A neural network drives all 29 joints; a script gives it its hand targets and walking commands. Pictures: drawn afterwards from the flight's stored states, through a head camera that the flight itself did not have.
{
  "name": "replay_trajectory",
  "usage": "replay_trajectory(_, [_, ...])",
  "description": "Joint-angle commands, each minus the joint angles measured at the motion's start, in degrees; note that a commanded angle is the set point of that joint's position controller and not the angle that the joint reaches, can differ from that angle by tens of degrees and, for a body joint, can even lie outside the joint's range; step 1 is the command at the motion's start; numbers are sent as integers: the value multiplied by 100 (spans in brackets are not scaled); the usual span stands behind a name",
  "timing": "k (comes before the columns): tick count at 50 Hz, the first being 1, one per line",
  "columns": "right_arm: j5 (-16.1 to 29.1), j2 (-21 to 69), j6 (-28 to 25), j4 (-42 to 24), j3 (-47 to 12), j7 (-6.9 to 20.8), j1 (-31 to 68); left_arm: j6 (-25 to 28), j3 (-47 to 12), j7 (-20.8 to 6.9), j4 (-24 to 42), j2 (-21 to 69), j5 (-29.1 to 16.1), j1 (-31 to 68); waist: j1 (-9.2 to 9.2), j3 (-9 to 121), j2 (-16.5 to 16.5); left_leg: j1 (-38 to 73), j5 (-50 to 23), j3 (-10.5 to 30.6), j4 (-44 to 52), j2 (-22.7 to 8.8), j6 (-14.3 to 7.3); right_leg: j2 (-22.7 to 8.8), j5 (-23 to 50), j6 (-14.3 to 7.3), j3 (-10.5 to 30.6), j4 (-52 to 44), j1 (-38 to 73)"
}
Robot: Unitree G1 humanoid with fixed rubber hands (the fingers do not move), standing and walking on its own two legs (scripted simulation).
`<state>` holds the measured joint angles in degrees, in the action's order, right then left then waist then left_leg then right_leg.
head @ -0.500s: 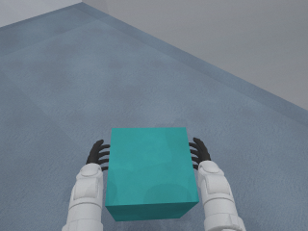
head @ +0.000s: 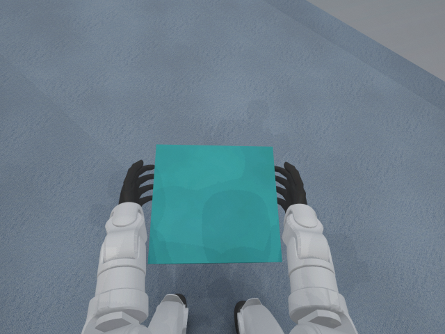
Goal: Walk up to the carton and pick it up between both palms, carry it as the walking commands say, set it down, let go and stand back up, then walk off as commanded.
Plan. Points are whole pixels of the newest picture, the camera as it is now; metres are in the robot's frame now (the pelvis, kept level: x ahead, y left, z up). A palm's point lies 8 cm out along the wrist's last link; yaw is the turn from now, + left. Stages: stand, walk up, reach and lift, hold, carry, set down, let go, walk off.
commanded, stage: set down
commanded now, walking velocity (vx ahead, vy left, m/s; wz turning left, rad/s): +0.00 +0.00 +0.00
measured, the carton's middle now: (212, 213) +0.36 +0.01 -0.13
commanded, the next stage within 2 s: none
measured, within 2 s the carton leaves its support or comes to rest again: neither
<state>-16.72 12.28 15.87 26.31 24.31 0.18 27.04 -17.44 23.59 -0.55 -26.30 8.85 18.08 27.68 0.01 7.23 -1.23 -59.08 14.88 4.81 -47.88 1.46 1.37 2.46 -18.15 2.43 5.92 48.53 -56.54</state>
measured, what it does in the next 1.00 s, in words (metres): lowers itself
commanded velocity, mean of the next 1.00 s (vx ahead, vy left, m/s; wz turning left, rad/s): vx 0.00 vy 0.00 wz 0.00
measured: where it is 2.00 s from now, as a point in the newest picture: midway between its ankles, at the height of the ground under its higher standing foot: outside the picture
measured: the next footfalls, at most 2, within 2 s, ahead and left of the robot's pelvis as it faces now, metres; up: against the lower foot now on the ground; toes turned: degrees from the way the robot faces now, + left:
none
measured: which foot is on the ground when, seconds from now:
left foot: down 0.00-1.00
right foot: down 0.00-1.00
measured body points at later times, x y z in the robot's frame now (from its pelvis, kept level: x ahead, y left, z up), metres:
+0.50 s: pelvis -0.02 +0.00 -0.08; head +0.18 +0.02 +0.32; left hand +0.40 +0.17 -0.16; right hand +0.40 -0.14 -0.15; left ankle +0.06 +0.13 -0.68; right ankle +0.04 -0.14 -0.68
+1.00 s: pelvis -0.04 +0.00 -0.16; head +0.20 +0.02 +0.22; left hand +0.42 +0.17 -0.25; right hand +0.42 -0.13 -0.24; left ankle +0.06 +0.13 -0.68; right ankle +0.04 -0.14 -0.68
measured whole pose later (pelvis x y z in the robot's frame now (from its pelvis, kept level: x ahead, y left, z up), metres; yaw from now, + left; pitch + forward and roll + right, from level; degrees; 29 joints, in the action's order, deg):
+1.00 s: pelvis -0.04 +0.00 -0.16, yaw -1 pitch +44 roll -2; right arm -10.2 6.0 13.6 35.9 24.8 -5.1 45.7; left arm -14.4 23.3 1.9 -40.1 -0.4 12.3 48.6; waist 0.6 14.0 -1.0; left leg -105.5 25.5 6.5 -87.1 4.9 3.1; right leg 6.5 -29.7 4.7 6.4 88.0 -102.4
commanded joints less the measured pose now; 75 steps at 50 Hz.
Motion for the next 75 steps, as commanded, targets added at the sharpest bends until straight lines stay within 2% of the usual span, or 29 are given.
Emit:
replay_trajectory(1, [688, 5136, 13, 556, -3420, 1417, 2932, 146, -3394, -1422, -415, 5135, -750, 2931, 57, 3783, 196, 2328, -1278, -376, -3, 520, -115, 569, 1060, -126, -458, -177, 809])
replay_trajectory(8, [718, 5133, 112, 713, -3221, 1429, 3437, 38, -3266, -1426, -673, 5203, -741, 3362, 70, 4066, 233, 1748, -826, -441, -524, 574, -89, 641, 521, -89, -564, 360, -55])
replay_trajectory(15, [794, 5119, 125, 865, -3103, 1355, 3780, 14, -3163, -1391, -899, 5204, -778, 3678, 85, 4453, 246, 1189, -717, -510, -1078, 631, -60, 713, 324, -39, -660, 923, -727])
replay_trajectory(29, [1108, 4990, -95, 918, -3302, 972, 4474, 176, -3268, -1177, -1155, 5055, -1087, 4299, 100, 5333, 258, 216, -687, -619, -2089, 734, 38, 810, 267, 91, -795, 1963, -1575])
replay_trajectory(40, [1136, 4772, -245, 1126, -3126, 753, 4885, 313, -3008, -1050, -1457, 4779, -1125, 4721, 125, 5365, 267, -568, -491, -709, -2697, 770, 43, 875, 41, 137, -896, 2627, -2251])
replay_trajectory(53, [1234, 4619, -340, 1067, -3074, 491, 5602, 401, -2899, -1004, -1581, 4474, -1230, 5345, 160, 5754, 242, -1212, -369, -819, -3422, 793, 78, 934, -79, 198, -1021, 3355, -2721])
replay_trajectory(75, [1290, 4213, -354, 1194, -2715, 372, 6693, 388, -2715, -994, -1860, 4041, -1310, 6340, 191, 5907, 375, -2015, -255, -930, -4439, 733, 128, 951, -337, 194, -1238, 4432, -3721])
